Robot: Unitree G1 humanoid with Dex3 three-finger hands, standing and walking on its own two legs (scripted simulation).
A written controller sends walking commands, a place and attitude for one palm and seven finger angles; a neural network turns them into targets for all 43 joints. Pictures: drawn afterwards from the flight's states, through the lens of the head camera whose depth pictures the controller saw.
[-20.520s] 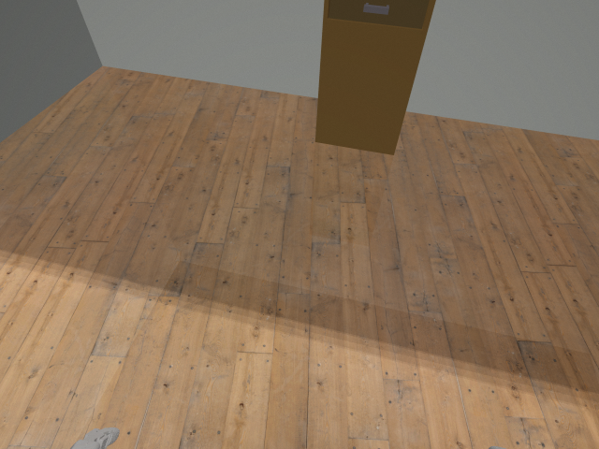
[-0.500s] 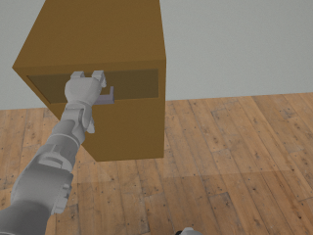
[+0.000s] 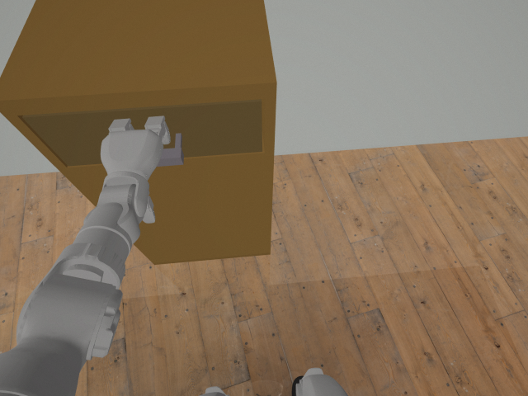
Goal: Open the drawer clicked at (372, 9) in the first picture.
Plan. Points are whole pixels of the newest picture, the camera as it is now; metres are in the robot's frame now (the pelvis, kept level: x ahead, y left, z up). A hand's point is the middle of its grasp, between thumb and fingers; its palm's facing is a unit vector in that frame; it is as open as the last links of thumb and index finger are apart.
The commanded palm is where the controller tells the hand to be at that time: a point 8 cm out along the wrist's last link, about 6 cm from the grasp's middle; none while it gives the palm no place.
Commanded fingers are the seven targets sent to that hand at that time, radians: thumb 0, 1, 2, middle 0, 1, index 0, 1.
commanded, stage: lower the fingers behind the handle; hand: left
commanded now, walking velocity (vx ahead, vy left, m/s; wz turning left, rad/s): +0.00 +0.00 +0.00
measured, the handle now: (155, 149) +0.54 +0.17 -0.01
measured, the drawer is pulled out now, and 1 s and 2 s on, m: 0.00 0.00 0.00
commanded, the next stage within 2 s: lift the fingers back up to retry in 0.92 s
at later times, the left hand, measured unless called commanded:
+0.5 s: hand (146, 173) +0.48 +0.18 +0.00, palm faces -0.03 +0.02 -1.00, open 13.9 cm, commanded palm +0.46 +0.18 +0.02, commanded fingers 0.00 -0.50 0.30 -0.30 -1.20 -0.30 -1.20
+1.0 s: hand (147, 173) +0.48 +0.18 -0.01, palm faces -0.04 +0.04 -1.00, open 13.9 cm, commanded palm +0.46 +0.17 +0.02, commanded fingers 0.00 -0.50 0.30 -0.30 -1.20 -0.30 -1.20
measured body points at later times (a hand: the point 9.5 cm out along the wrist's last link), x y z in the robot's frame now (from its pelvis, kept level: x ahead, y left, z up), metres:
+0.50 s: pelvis -0.01 +0.00 -0.02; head +0.10 -0.01 +0.42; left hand +0.47 +0.17 +0.05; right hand +0.01 -0.27 -0.15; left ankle -0.03 +0.10 -0.70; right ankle +0.01 -0.12 -0.70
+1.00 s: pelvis -0.03 -0.01 -0.03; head +0.10 -0.02 +0.41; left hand +0.48 +0.17 +0.05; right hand -0.02 -0.28 -0.16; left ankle -0.03 +0.10 -0.70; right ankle +0.01 -0.12 -0.70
